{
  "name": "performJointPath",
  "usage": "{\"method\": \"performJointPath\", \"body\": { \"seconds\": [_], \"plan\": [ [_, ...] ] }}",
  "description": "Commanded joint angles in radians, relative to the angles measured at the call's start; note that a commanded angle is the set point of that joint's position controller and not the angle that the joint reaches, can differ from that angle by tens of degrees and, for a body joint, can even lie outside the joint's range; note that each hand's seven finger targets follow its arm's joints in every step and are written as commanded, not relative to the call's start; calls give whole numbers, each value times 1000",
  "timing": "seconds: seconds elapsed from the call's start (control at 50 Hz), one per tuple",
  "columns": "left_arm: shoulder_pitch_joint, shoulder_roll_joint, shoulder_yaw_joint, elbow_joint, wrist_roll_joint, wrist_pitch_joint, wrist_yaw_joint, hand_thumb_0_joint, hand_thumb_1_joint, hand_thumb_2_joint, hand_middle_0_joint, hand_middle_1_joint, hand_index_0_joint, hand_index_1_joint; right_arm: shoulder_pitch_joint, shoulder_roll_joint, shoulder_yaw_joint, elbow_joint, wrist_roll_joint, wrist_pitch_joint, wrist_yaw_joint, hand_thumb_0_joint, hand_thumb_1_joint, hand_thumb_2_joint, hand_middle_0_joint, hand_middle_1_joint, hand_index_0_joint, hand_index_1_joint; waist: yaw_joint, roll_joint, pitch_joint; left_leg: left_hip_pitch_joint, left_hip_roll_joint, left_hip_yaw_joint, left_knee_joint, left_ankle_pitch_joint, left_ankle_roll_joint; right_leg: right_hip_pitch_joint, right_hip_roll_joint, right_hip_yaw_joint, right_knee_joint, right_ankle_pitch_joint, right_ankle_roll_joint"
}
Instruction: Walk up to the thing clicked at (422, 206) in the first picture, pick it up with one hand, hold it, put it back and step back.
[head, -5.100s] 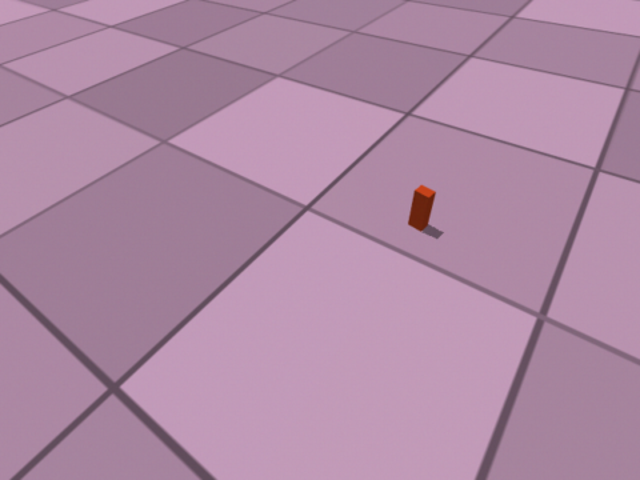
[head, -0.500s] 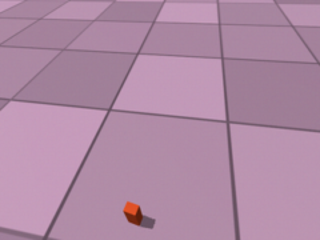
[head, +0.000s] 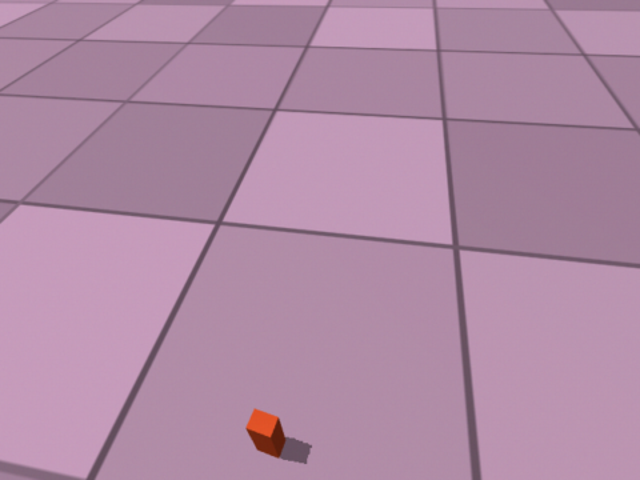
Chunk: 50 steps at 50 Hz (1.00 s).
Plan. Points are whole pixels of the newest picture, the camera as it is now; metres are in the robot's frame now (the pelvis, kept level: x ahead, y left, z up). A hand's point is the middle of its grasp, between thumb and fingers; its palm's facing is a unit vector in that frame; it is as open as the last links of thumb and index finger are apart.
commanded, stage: stand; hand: left
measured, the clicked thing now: (267, 434) +0.40 +0.20 -0.68
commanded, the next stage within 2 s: none
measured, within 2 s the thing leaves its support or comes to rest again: neither
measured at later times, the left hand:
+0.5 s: hand out of the picture +0.10 +0.25 -0.15, palm faces -0.02 -0.94 -0.34, open 7.4 cm
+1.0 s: hand out of the picture +0.10 +0.24 -0.15, palm faces -0.02 -0.94 -0.35, open 7.4 cm
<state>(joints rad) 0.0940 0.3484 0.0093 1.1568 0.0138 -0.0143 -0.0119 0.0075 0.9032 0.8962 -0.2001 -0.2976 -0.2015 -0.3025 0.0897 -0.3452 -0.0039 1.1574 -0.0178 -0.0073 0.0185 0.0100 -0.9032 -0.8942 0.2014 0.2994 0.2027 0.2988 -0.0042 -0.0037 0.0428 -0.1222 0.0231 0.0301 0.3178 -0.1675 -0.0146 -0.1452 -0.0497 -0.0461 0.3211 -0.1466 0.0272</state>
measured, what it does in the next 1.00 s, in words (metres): stands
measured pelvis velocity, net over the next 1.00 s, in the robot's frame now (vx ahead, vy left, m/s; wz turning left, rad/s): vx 0.02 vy -0.02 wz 0.00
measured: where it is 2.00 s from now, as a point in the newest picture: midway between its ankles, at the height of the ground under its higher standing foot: outside the picture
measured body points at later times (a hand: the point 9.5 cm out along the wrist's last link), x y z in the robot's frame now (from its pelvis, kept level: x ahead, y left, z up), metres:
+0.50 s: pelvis +0.02 -0.01 +0.00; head +0.03 -0.01 +0.45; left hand +0.10 +0.29 -0.13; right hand +0.09 -0.31 -0.13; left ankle +0.00 +0.13 -0.75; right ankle +0.02 -0.14 -0.75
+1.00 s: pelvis +0.02 -0.02 +0.00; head +0.03 -0.02 +0.45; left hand +0.10 +0.29 -0.13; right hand +0.09 -0.32 -0.13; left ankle +0.00 +0.13 -0.75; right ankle +0.02 -0.14 -0.75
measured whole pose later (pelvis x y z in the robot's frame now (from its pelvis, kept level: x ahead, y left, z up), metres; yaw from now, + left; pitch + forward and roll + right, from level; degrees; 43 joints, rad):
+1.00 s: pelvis +0.02 -0.02 +0.00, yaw +0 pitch -2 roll +0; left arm 0.09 0.35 0.01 1.14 0.01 -0.01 -0.01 0.01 0.90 0.90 -0.20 -0.30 -0.20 -0.30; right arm 0.10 -0.36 0.00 1.14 -0.02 -0.01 0.01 0.01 -0.90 -0.89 0.20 0.30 0.20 0.30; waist 0.00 0.01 0.04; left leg -0.08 0.05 0.02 0.29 -0.18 -0.04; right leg -0.11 -0.03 -0.06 0.31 -0.17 0.01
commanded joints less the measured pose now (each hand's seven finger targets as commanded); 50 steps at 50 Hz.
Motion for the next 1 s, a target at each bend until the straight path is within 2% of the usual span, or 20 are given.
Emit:
{"method": "performJointPath", "body": {
  "seconds": [0.0, 0.04, 0.14, 0.18, 0.32, 0.4, 0.46, 0.6, 0.7, 0.98],
  "plan": [
    [-45, 204, 30, -60, -5, -21, 17, 0, 900, 900, -200, -300, -200, -300, -52, -217, -40, -63, 6, -25, -19, 0, -900, -900, 200, 300, 200, 300, 3, 24, -78, -16, 119, -105, -63, 95, 26, 43, -99, 93, -49, 59, -34],
    [-45, 214, 33, -62, -5, -21, 16, 0, 900, 900, -200, -300, -200, -300, -49, -215, -40, -64, 7, -26, -20, 0, -900, -900, 200, 300, 200, 300, 1, 16, -94, 1, 119, -100, -60, 123, 24, 51, -100, 90, -41, 87, -35],
    [-49, 210, 31, -64, -6, -19, 16, 0, 900, 900, -200, -300, -200, -300, -48, -218, -38, -63, 7, -25, -21, 0, -900, -900, 200, 300, 200, 300, 2, 13, -83, -2, 121, -99, -63, 106, 21, 51, -100, 89, -44, 74, -36],
    [-46, 214, 32, -64, -4, -20, 17, 0, 900, 900, -200, -300, -200, -300, -48, -216, -39, -65, 8, -24, -21, 0, -900, -900, 200, 300, 200, 300, 1, 4, -95, 10, 124, -100, -57, 143, 22, 63, -100, 84, -40, 101, -37],
    [-55, 216, 34, -65, -8, -21, 17, 0, 900, 900, -200, -300, -200, -300, -42, -215, -34, -65, 9, -23, -22, 0, -900, -900, 200, 300, 200, 300, 0, 9, -97, 18, 121, -92, -54, 162, 20, 77, -105, 89, -43, 146, -36],
    [-57, 216, 35, -67, -7, -18, 19, 0, 900, 900, -200, -300, -200, -300, -45, -218, -34, -67, 9, -22, -23, 0, -900, -900, 200, 300, 200, 300, -1, 9, -88, 19, 121, -89, -55, 135, 19, 68, -103, 90, -50, 117, -37],
    [-49, 213, 35, -64, -7, -18, 18, 0, 900, 900, -200, -300, -200, -300, -50, -220, -36, -69, 10, -23, -25, 0, -900, -900, 200, 300, 200, 300, 3, 8, -96, 33, 125, -92, -50, 185, 17, 72, -102, 84, -44, 152, -38],
    [-48, 218, 36, -65, -7, -20, 19, 0, 900, 900, -200, -300, -200, -300, -40, -214, -32, -71, 10, -23, -26, 0, -900, -900, 200, 300, 200, 300, -1, -1, -90, 53, 128, -88, -46, 218, 17, 69, -101, 81, -42, 199, -37],
    [-49, 213, 36, -68, -7, -18, 20, 0, 900, 900, -200, -300, -200, -300, -38, -218, -34, -76, 9, -21, -27, 0, -900, -900, 200, 300, 200, 300, 0, 6, -93, 35, 125, -82, -52, 168, 19, 83, -103, 86, -52, 160, -39],
    [-44, 217, 37, -72, -7, -16, 18, 0, 900, 900, -200, -300, -200, -301, -33, -215, -31, -77, 9, -21, -25, 0, -900, -900, 200, 300, 200, 300, 2, 13, -72, 28, 122, -82, -62, 130, 20, 58, -96, 89, -58, 119, -43]
  ]
}}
